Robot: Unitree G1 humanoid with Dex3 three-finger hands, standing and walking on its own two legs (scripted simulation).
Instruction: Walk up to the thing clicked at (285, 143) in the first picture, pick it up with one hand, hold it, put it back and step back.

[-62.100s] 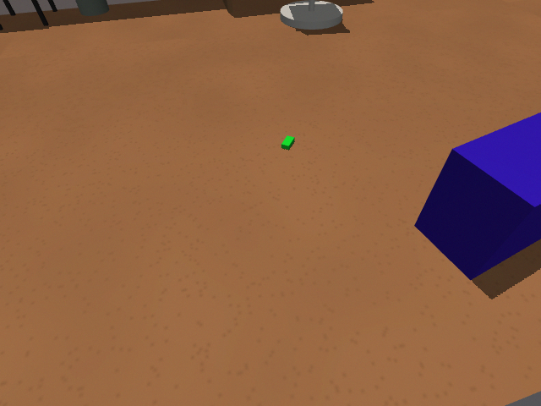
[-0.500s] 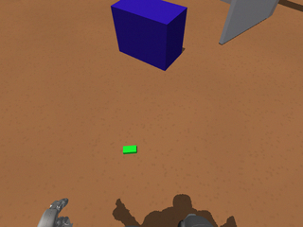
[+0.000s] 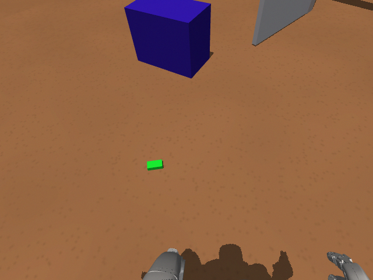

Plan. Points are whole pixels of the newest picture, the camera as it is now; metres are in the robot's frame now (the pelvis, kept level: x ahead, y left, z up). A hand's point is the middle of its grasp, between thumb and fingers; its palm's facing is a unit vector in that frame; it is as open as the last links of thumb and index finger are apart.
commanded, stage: step back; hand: left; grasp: from above
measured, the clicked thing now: (154, 165) +0.80 +0.30 -0.74
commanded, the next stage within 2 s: stand in 1.70 s
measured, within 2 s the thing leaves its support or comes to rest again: neither
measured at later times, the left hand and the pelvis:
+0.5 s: hand out of the picture -0.08 +0.26 -0.14, palm faces +0.06 -0.93 -0.37, open 7.4 cm; pelvis -0.17 -0.02 +0.01, yaw +3 degrees
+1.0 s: hand out of the picture -0.22 +0.27 -0.14, palm faces +0.10 -0.92 -0.39, open 7.4 cm; pelvis -0.24 -0.02 +0.01, yaw +6 degrees
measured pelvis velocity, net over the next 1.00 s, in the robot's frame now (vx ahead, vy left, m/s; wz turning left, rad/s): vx -0.24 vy -0.02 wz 0.10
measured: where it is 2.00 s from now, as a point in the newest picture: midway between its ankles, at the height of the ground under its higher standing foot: outside the picture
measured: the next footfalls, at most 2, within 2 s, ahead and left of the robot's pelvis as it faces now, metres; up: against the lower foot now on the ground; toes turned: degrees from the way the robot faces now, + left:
left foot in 0.24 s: -0.06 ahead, +0.11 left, +0.00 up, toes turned +3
right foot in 0.56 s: -0.14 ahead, -0.15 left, +0.00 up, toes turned +4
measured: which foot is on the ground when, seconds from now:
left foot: up 0.00-0.22, down 0.24-0.60, up 0.62-0.84, down 0.86-1.00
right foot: down 0.00-0.26, up 0.28-0.54, down 0.56-1.00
